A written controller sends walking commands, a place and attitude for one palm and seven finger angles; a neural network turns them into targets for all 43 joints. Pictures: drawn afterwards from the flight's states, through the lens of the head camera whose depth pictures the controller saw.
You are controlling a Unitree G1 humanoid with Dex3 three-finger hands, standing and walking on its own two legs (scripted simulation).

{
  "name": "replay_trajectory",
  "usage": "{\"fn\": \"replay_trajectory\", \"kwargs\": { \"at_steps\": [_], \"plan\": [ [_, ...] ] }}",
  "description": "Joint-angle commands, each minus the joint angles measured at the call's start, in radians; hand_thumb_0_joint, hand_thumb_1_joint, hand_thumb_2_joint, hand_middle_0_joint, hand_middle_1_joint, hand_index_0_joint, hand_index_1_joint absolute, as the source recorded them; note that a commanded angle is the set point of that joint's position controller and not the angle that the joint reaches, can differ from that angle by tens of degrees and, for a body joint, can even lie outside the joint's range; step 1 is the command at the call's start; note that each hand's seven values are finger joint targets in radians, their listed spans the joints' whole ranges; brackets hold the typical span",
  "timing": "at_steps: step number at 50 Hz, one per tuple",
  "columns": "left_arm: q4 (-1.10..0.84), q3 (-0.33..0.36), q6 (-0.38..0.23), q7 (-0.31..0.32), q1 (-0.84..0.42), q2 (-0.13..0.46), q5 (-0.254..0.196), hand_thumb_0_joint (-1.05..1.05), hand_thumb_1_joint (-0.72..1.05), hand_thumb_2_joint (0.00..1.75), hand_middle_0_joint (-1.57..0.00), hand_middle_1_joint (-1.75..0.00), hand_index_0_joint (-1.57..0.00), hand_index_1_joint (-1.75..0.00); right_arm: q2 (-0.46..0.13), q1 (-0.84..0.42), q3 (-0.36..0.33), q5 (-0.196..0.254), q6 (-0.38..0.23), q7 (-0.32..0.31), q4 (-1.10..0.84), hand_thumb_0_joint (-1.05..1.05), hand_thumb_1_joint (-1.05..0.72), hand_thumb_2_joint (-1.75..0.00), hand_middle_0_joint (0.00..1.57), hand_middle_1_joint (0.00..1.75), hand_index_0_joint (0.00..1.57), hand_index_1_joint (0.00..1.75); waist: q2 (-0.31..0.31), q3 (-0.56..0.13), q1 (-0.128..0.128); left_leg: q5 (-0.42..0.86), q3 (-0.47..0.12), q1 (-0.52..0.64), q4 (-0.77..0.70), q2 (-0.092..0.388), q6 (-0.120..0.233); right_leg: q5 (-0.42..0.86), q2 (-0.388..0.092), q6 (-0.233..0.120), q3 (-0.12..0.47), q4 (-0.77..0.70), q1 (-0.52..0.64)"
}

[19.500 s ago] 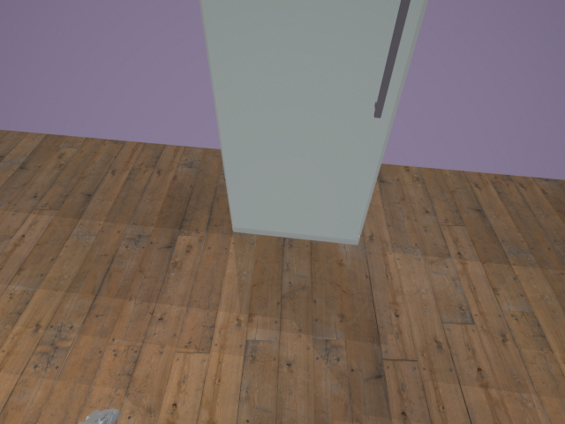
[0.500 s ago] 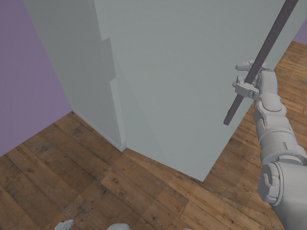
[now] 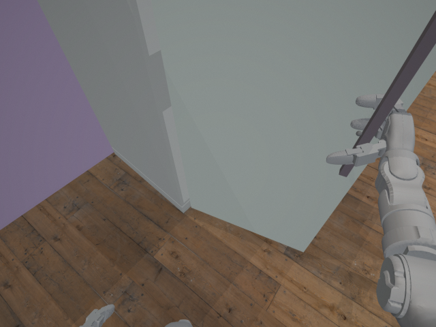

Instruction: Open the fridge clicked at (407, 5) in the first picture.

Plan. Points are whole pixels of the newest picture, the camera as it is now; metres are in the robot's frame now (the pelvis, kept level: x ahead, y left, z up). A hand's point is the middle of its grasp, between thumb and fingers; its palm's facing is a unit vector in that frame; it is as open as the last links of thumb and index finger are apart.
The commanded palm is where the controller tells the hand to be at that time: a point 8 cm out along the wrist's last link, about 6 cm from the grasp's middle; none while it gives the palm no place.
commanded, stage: loosen the grip on the handle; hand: right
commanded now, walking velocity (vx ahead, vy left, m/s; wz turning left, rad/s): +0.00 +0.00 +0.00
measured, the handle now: (396, 82) +0.49 -0.24 +0.20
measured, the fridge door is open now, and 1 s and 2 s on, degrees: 72 70 70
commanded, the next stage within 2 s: slip the hand off the handle in 0.04 s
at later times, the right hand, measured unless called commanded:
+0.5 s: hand (376, 145) +0.46 -0.25 +0.08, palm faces +0.21 +0.96 -0.19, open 14.5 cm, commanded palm +0.41 -0.30 +0.10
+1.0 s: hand (387, 173) +0.39 -0.26 +0.08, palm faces +0.17 +0.97 -0.16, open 14.7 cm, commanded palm +0.35 -0.30 +0.10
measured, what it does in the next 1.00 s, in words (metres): stands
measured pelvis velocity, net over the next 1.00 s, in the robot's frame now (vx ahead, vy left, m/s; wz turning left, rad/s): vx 0.03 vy -0.02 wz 0.00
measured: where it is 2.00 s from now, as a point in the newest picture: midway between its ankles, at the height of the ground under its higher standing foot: outside the picture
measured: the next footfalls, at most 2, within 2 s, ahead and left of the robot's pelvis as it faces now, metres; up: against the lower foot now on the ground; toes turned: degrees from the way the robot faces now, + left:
none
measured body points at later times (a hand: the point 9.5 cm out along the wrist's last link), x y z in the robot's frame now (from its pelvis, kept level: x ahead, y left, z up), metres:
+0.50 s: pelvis +0.03 -0.01 +0.00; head +0.09 -0.01 +0.45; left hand +0.11 +0.26 -0.11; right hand +0.44 -0.30 +0.10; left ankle +0.04 +0.13 -0.72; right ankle +0.01 -0.13 -0.72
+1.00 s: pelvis +0.03 -0.02 +0.00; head +0.05 -0.03 +0.45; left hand +0.15 +0.23 -0.10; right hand +0.38 -0.31 +0.09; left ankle +0.04 +0.13 -0.72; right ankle +0.01 -0.13 -0.72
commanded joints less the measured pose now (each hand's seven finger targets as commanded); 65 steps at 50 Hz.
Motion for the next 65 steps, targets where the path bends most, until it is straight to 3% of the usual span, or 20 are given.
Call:
{"fn": "replay_trajectory", "kwargs": {
  "at_steps": [1,6,7,8,10,12,15,21,28,30,36,40,45,46,48,50,54,57,61,65],
  "plan": [
    [-0.120,0.071,-0.011,0.011,0.045,0.165,-0.012,0.00,0.90,0.90,-0.20,-0.30,-0.20,-0.30,-0.201,-0.341,-0.045,0.032,-0.043,0.024,-0.200,0.00,0.55,-0.20,0.25,1.15,0.25,1.15,0.032,-0.331,-0.009,0.217,-0.028,0.226,-0.093,-0.040,0.027,0.185,0.044,-0.042,0.005,-0.081,0.088],
    [-0.134,0.076,0.008,0.015,0.032,0.151,-0.010,0.00,0.90,0.90,-0.20,-0.30,-0.20,-0.30,-0.224,-0.344,-0.063,0.036,-0.089,0.026,-0.394,0.00,0.55,-0.20,0.25,1.15,0.25,1.15,-0.044,-0.421,-0.017,0.302,-0.029,0.261,-0.067,-0.050,0.027,0.284,0.043,-0.045,0.005,-0.064,0.156],
    [-0.084,0.072,0.017,0.020,0.063,0.155,-0.005,0.00,0.90,0.90,-0.20,-0.30,-0.20,-0.30,-0.198,-0.341,-0.047,0.019,-0.079,0.022,-0.157,0.00,0.55,-0.20,0.25,1.15,0.25,1.15,0.044,-0.259,0.043,0.258,-0.017,0.151,-0.073,-0.048,0.018,0.218,0.043,-0.044,0.006,-0.042,0.074],
    [-0.090,0.073,0.025,0.016,0.078,0.162,-0.005,0.00,0.90,0.90,-0.20,-0.30,-0.20,-0.30,-0.224,-0.334,-0.071,0.021,-0.089,0.025,-0.162,0.00,0.55,-0.20,0.25,1.15,0.25,1.15,0.055,-0.242,0.024,0.221,-0.018,0.141,-0.071,-0.045,0.015,0.179,0.043,-0.040,0.014,-0.043,0.033],
    [-0.108,0.078,0.036,0.019,0.059,0.162,0.000,0.00,0.90,0.90,-0.20,-0.30,-0.20,-0.30,-0.315,-0.391,-0.123,0.003,-0.124,0.021,-0.263,0.00,0.55,-0.20,0.25,1.15,0.25,1.15,-0.062,-0.368,0.000,0.245,-0.037,0.192,-0.047,-0.043,0.023,0.208,0.053,-0.046,0.005,-0.030,0.080],
    [-0.113,0.081,0.045,0.016,0.065,0.148,0.002,0.00,0.90,0.90,-0.20,-0.30,-0.20,-0.30,-0.301,-0.359,-0.116,-0.003,-0.144,0.031,-0.311,0.00,0.55,-0.20,0.25,1.15,0.25,1.15,-0.107,-0.469,-0.014,0.321,-0.032,0.226,-0.020,-0.047,0.028,0.311,0.052,-0.041,0.009,-0.016,0.135],
    [-0.122,0.080,0.062,0.017,0.065,0.156,-0.003,0.00,0.90,0.90,-0.20,-0.30,-0.20,-0.30,-0.317,-0.259,-0.149,0.029,-0.123,0.051,-0.286,0.00,0.55,-0.20,0.25,1.15,0.25,1.15,-0.025,-0.418,-0.021,0.346,-0.020,0.241,-0.027,-0.052,0.026,0.334,0.043,-0.042,0.016,-0.020,0.099],
    [-0.152,0.081,0.085,0.024,0.050,0.157,-0.012,0.00,0.90,0.90,-0.20,-0.30,-0.20,-0.30,-0.335,-0.196,-0.165,0.049,-0.102,0.089,-0.356,0.00,0.55,-0.20,0.25,1.15,0.25,1.15,-0.050,-0.395,-0.026,0.360,-0.019,0.242,-0.032,-0.055,0.024,0.345,0.038,-0.043,0.011,-0.028,0.107],
    [-0.164,0.077,0.086,0.032,0.039,0.157,-0.018,0.00,0.90,0.90,-0.20,-0.30,-0.20,-0.30,-0.272,-0.145,-0.109,0.078,-0.087,0.151,-0.397,0.00,0.55,-0.20,0.25,1.15,0.25,1.15,-0.096,-0.349,-0.013,0.296,-0.005,0.175,-0.041,-0.061,0.028,0.333,0.031,-0.036,0.024,-0.031,0.144],
    [-0.161,0.078,0.085,0.037,0.043,0.162,-0.016,0.00,0.90,0.90,-0.20,-0.30,-0.20,-0.30,-0.287,-0.156,-0.119,0.089,-0.089,0.159,-0.407,0.00,0.55,-0.20,0.25,1.15,0.25,1.15,-0.050,-0.340,-0.005,0.276,0.002,0.173,-0.044,-0.064,0.028,0.322,0.027,-0.038,0.036,-0.029,0.142],
    [-0.169,0.069,0.079,0.038,0.029,0.161,-0.012,0.00,0.90,0.90,-0.20,-0.30,-0.20,-0.30,-0.314,-0.134,-0.140,0.088,-0.093,0.169,-0.445,0.00,0.55,-0.20,0.25,1.15,0.25,1.15,-0.117,-0.363,-0.026,0.262,0.003,0.159,-0.029,-0.062,0.033,0.348,0.029,-0.029,0.050,-0.024,0.164],
    [-0.200,0.070,0.069,0.030,0.008,0.155,-0.017,0.00,0.90,0.90,-0.20,-0.30,-0.20,-0.30,-0.212,-0.009,-0.076,0.119,-0.078,0.179,-0.516,0.00,0.55,-0.20,0.25,1.15,0.25,1.15,-0.093,-0.349,-0.034,0.244,0.018,0.150,-0.026,-0.068,0.034,0.394,0.020,-0.024,0.064,-0.023,0.182],
    [-0.221,0.065,0.053,0.025,-0.027,0.149,-0.018,0.00,0.90,0.90,-0.20,-0.30,-0.20,-0.30,-0.161,0.075,-0.049,0.125,-0.045,0.137,-0.636,0.00,0.55,-0.20,0.25,1.15,0.25,1.15,-0.092,-0.299,-0.045,0.198,0.028,0.137,-0.028,-0.068,0.032,0.338,0.018,-0.019,0.070,-0.038,0.170],
    [-0.218,0.066,0.052,0.025,-0.034,0.152,-0.018,0.00,0.90,0.90,-0.20,-0.30,-0.20,-0.30,-0.206,0.077,-0.092,0.121,-0.041,0.121,-0.655,0.00,0.55,-0.20,0.25,1.15,0.25,1.15,-0.087,-0.307,-0.052,0.185,0.026,0.143,-0.030,-0.067,0.032,0.299,0.020,-0.017,0.070,-0.045,0.164],
    [-0.231,0.060,0.045,0.024,-0.058,0.141,-0.015,0.00,0.90,0.90,-0.20,-0.30,-0.20,-0.30,-0.175,0.113,-0.070,0.112,-0.037,0.104,-0.714,0.00,0.55,-0.20,0.25,1.15,0.25,1.15,-0.108,-0.305,-0.060,0.182,0.025,0.158,-0.027,-0.065,0.034,0.287,0.023,-0.016,0.065,-0.053,0.161],
    [-0.233,0.056,0.040,0.029,-0.068,0.144,-0.014,0.00,0.90,0.90,-0.20,-0.30,-0.20,-0.30,-0.211,0.155,-0.099,0.108,-0.032,0.087,-0.741,0.00,0.55,-0.20,0.25,1.15,0.25,1.15,-0.090,-0.292,-0.068,0.170,0.023,0.178,-0.029,-0.065,0.035,0.261,0.023,-0.019,0.062,-0.055,0.141],
    [-0.245,0.051,0.019,0.032,-0.103,0.127,-0.014,0.00,0.90,0.90,-0.20,-0.30,-0.20,-0.30,-0.132,0.202,-0.037,0.108,-0.029,0.079,-0.837,0.00,0.55,-0.20,0.25,1.15,0.25,1.15,-0.128,-0.298,-0.070,0.153,0.024,0.179,-0.032,-0.064,0.036,0.242,0.026,-0.016,0.061,-0.066,0.172],
    [-0.245,0.048,0.005,0.035,-0.117,0.124,-0.017,0.00,0.90,0.90,-0.20,-0.30,-0.20,-0.30,-0.091,0.278,-0.009,0.122,-0.008,0.081,-0.866,0.00,0.55,-0.20,0.25,1.15,0.25,1.15,-0.091,-0.266,-0.064,0.150,0.027,0.184,-0.043,-0.063,0.031,0.211,0.028,-0.019,0.057,-0.068,0.158],
    [-0.244,0.042,-0.005,0.045,-0.134,0.126,-0.022,0.00,0.90,0.90,-0.20,-0.30,-0.20,-0.30,-0.100,0.328,-0.020,0.129,0.028,0.082,-0.875,0.00,0.55,-0.20,0.25,1.15,0.25,1.15,-0.041,-0.203,-0.065,0.095,0.024,0.183,-0.066,-0.058,0.027,0.127,0.034,-0.024,0.053,-0.083,0.120],
    [-0.253,0.039,-0.021,0.050,-0.145,0.119,-0.015,0.00,0.90,0.90,-0.20,-0.30,-0.20,-0.30,-0.089,0.387,-0.017,0.131,0.029,0.079,-0.952,0.00,0.55,-0.20,0.25,1.15,0.25,1.15,-0.038,-0.228,-0.075,0.116,0.018,0.217,-0.069,-0.057,0.027,0.145,0.041,-0.028,0.045,-0.078,0.133]
  ]
}}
